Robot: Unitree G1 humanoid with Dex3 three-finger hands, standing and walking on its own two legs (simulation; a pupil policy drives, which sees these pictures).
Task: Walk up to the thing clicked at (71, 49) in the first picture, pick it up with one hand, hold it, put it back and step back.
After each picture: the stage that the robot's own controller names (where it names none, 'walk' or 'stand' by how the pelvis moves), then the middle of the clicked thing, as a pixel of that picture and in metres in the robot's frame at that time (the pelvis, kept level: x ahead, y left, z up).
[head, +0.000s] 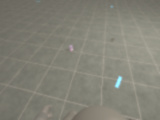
stand; (71, 48) +1.40 +0.45 -0.72
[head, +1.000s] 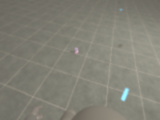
walk; (76, 50) +1.29 +0.24 -0.71
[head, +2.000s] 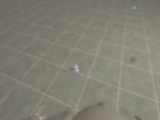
walk; (76, 68) +0.78 +0.22 -0.71
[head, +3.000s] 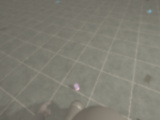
walk; (76, 87) +0.46 +0.22 -0.70
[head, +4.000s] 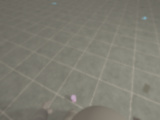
stand; (73, 98) +0.33 +0.19 -0.71
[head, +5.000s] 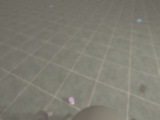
stand; (71, 100) +0.32 +0.21 -0.72
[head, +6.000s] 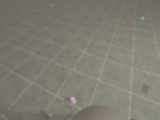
stand; (73, 100) +0.32 +0.20 -0.73
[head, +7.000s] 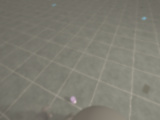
stand; (73, 99) +0.32 +0.20 -0.73
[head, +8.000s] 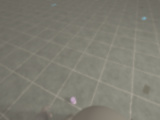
stand; (73, 100) +0.31 +0.20 -0.73
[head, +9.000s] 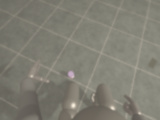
go down; (71, 74) +0.37 +0.17 -0.52
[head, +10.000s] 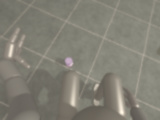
go down; (68, 62) +0.43 +0.18 -0.34
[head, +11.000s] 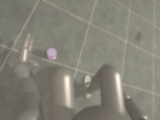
close in; (51, 54) +0.43 +0.21 -0.25
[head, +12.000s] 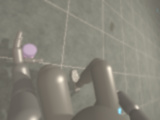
close; (29, 51) +0.42 +0.23 -0.24
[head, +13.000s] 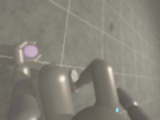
lift; (30, 52) +0.40 +0.23 -0.24
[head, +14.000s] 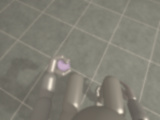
lift; (64, 66) +0.33 +0.19 -0.04
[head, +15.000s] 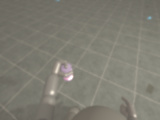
hold; (67, 72) +0.32 +0.17 +0.03
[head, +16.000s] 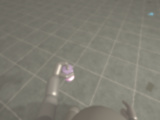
hold; (68, 73) +0.32 +0.17 +0.00
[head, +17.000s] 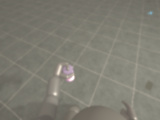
crouch; (68, 73) +0.32 +0.16 +0.00
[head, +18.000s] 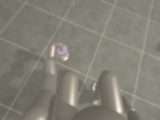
lower; (62, 53) +0.44 +0.17 -0.10
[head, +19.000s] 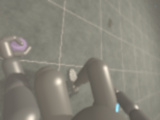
lower; (19, 47) +0.44 +0.25 -0.24
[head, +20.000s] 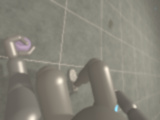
lower; (23, 47) +0.44 +0.25 -0.24
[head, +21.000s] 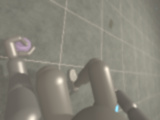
lower; (23, 47) +0.44 +0.25 -0.24
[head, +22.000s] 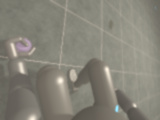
lower; (24, 48) +0.44 +0.25 -0.24
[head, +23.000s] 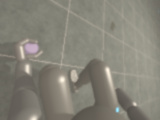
open; (30, 50) +0.42 +0.23 -0.24
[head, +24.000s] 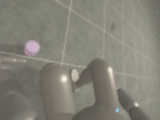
rise; (31, 48) +0.42 +0.22 -0.23
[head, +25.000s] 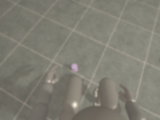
walk; (74, 67) +0.42 +0.15 -0.43
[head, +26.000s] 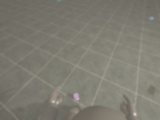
stand; (76, 96) +0.35 +0.14 -0.66
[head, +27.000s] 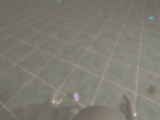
stand; (76, 96) +0.35 +0.15 -0.67
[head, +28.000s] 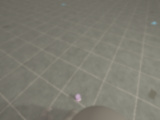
stand; (78, 97) +0.36 +0.13 -0.71
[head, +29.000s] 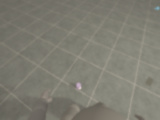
walk; (78, 86) +0.40 +0.10 -0.70
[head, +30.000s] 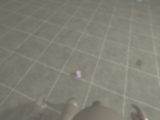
walk; (78, 74) +0.56 +0.12 -0.70
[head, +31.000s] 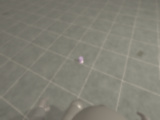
walk; (81, 59) +0.87 +0.20 -0.69
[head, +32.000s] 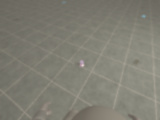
stand; (81, 63) +0.99 +0.17 -0.71
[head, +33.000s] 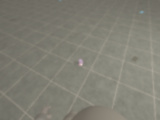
stand; (80, 62) +0.99 +0.19 -0.73
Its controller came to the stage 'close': yes
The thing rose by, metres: 0.72
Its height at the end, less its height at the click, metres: +0.00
